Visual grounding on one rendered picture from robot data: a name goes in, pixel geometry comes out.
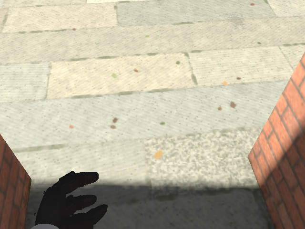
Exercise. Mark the left robot hand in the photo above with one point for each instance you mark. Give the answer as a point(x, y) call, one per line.
point(59, 210)

